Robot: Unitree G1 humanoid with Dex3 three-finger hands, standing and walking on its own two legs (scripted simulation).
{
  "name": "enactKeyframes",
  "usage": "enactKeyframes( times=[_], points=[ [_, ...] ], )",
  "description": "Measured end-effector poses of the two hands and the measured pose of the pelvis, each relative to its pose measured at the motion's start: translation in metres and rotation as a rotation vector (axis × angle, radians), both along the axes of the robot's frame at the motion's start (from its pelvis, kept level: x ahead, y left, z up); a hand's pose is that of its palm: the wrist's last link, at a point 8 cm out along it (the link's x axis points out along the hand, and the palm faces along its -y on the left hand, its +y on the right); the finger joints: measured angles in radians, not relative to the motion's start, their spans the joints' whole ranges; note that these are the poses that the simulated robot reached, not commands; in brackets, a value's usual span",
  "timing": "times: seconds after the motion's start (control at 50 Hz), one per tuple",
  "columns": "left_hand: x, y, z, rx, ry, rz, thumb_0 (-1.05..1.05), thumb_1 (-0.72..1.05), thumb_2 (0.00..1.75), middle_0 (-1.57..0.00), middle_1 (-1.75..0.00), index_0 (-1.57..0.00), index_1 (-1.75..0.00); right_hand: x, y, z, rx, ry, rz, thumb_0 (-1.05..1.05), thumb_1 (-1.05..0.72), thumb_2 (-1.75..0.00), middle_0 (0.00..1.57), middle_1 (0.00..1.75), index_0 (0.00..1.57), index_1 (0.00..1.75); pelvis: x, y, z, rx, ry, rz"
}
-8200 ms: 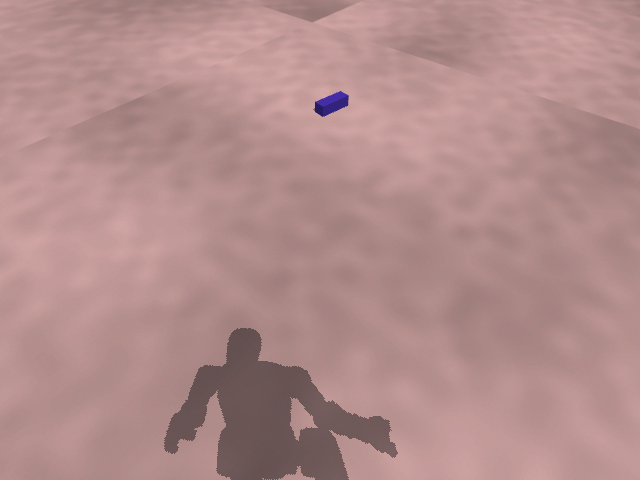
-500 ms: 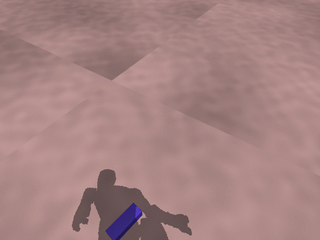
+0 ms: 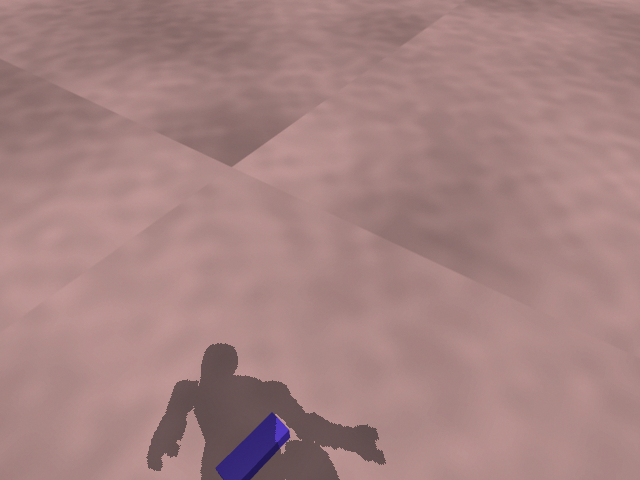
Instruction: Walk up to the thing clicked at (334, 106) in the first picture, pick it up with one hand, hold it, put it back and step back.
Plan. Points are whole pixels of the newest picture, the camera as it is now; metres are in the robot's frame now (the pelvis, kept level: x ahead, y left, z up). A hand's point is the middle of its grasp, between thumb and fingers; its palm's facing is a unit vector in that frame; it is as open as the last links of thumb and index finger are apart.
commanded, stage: stand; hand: left
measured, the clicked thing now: (254, 452) +0.39 +0.19 -0.75
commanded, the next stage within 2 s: none
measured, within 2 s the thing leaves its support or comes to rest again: neither
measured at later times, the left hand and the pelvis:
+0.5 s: hand out of the picture +0.10 +0.25 -0.16, palm faces -0.03 -0.94 -0.34, open 7.4 cm; pelvis +0.02 +0.00 +0.00, yaw +0 degrees
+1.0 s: hand out of the picture +0.09 +0.25 -0.16, palm faces -0.03 -0.94 -0.34, open 7.4 cm; pelvis +0.02 -0.01 +0.00, yaw +0 degrees
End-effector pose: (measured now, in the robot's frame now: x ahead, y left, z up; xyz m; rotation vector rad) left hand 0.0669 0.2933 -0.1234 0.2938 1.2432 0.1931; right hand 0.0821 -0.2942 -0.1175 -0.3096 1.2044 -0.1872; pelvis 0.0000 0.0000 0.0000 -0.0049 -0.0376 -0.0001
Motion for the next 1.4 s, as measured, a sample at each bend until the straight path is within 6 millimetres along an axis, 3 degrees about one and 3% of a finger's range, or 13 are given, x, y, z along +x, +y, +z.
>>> enactKeyframes(
  times=[0.32, 0.66, 1.4],
  points=[
    [0.012, 0.003, 0.002, 0.015, 0.007, -0.011, 0.01, 0.90, 0.90, -0.20, -0.30, -0.20, -0.30, -0.002, -0.001, -0.004, 0.002, 0.041, -0.012, 0.01, -0.91, -0.90, 0.21, 0.30, 0.20, 0.30, 0.012, 0.000, 0.000, 0.005, 0.008, 0.000],
    [0.030, -0.002, 0.004, 0.014, -0.022, -0.022, 0.01, 0.90, 0.90, -0.20, -0.30, -0.20, -0.30, 0.013, -0.005, -0.001, -0.004, 0.010, -0.009, 0.01, -0.91, -0.90, 0.21, 0.30, 0.20, 0.30, 0.019, -0.003, 0.001, 0.004, 0.002, -0.004],
    [0.017, -0.001, 0.004, 0.019, -0.006, -0.019, 0.01, 0.90, 0.90, -0.20, -0.30, -0.20, -0.30, 0.001, -0.007, -0.001, -0.003, 0.024, -0.016, 0.01, -0.91, -0.90, 0.21, 0.30, 0.20, 0.30, 0.017, -0.005, 0.001, 0.004, -0.006, -0.008]
  ],
)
